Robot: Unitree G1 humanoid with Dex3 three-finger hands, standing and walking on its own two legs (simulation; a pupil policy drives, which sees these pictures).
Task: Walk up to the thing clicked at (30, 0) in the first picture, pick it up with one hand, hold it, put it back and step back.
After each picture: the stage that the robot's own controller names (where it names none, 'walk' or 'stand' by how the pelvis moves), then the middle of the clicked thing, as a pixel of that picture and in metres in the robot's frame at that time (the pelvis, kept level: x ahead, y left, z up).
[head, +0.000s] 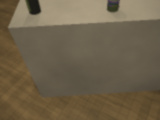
stand; out of the picture +0.85 +0.29 +0.12
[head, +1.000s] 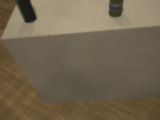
walk; out of the picture +0.75 +0.31 +0.13
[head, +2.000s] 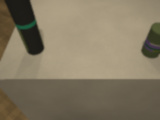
stand; (26, 23) +0.49 +0.22 +0.16
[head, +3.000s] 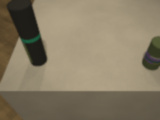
stand; (30, 37) +0.46 +0.21 +0.12
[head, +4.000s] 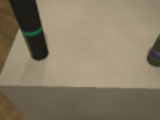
stand; (32, 29) +0.47 +0.19 +0.13
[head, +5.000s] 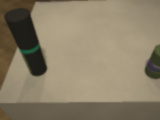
stand; (29, 47) +0.43 +0.20 +0.12
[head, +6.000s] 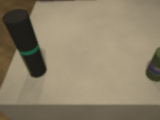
stand; (28, 48) +0.42 +0.21 +0.12
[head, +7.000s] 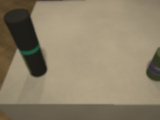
stand; (29, 47) +0.42 +0.20 +0.12
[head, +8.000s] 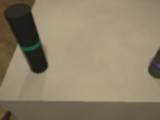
rise first; (30, 43) +0.43 +0.20 +0.12
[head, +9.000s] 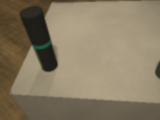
go down; (42, 43) +0.44 +0.20 +0.12
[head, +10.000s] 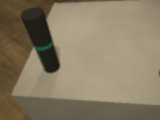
go down; (43, 44) +0.44 +0.19 +0.13
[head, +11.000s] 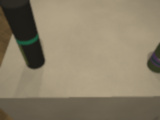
go down; (27, 37) +0.44 +0.17 +0.13
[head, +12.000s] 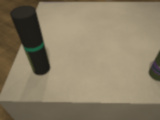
approach; (34, 45) +0.44 +0.18 +0.13
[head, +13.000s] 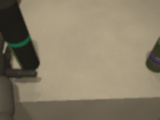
close; (18, 39) +0.43 +0.20 +0.15
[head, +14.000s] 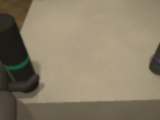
lift; (16, 60) +0.34 +0.20 +0.17
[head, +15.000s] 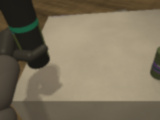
lift; (24, 26) +0.33 +0.16 +0.31
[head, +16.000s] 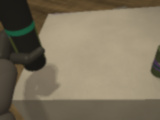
hold; (21, 28) +0.33 +0.17 +0.30
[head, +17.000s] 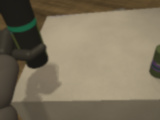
crouch; (23, 25) +0.34 +0.16 +0.30
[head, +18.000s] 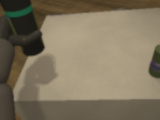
crouch; (19, 12) +0.38 +0.17 +0.32
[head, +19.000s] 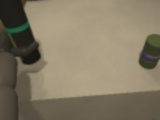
lower; (18, 27) +0.45 +0.19 +0.21
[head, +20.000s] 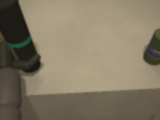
lower; (19, 40) +0.42 +0.19 +0.16
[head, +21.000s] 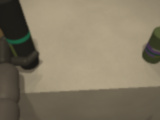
lower; (18, 36) +0.43 +0.19 +0.16
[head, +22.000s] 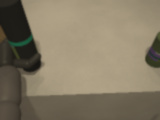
lower; (21, 38) +0.42 +0.19 +0.16
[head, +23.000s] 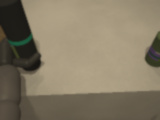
rest; (20, 38) +0.42 +0.19 +0.16
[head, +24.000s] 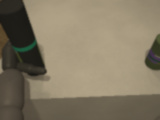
withdraw; (25, 43) +0.41 +0.18 +0.15
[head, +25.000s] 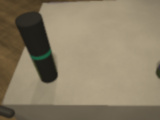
sink last; (40, 52) +0.39 +0.17 +0.14
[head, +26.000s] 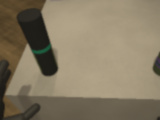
stand; (41, 47) +0.42 +0.18 +0.13
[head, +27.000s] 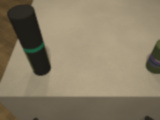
stand; (33, 45) +0.42 +0.18 +0.13
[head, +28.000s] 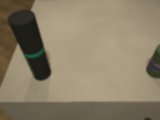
stand; (33, 50) +0.40 +0.18 +0.13
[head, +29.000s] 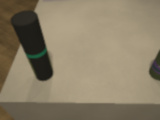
walk; (36, 51) +0.40 +0.18 +0.13
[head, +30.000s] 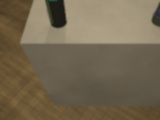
walk; out of the picture +0.61 +0.14 +0.14
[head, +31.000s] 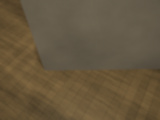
walk; out of the picture +0.95 +0.21 +0.15
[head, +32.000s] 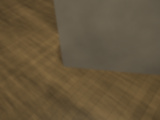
walk; out of the picture +1.17 +0.08 +0.14
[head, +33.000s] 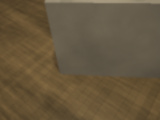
stand; out of the picture +1.07 +0.11 +0.12
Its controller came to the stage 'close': yes
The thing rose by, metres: 0.20
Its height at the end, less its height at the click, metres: +0.00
